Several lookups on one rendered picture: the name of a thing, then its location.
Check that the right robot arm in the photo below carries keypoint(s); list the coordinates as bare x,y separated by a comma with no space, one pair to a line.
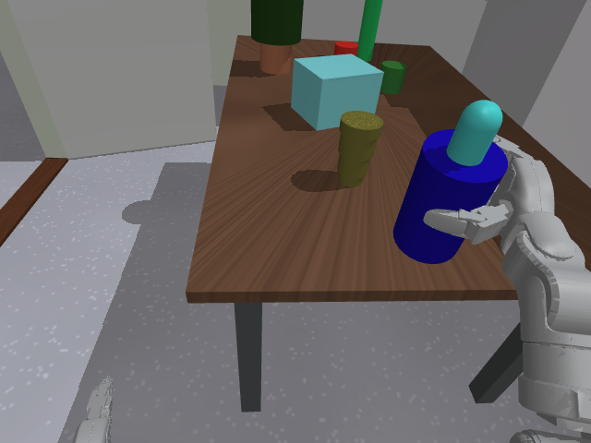
547,270

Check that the potted plant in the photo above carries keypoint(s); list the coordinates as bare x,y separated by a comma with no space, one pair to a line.
277,25

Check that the right robot hand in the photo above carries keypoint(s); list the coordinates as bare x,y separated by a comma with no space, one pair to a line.
525,187

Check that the left robot hand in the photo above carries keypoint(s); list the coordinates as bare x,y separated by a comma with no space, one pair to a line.
96,428

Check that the table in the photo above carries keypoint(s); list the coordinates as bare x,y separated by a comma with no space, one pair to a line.
277,226

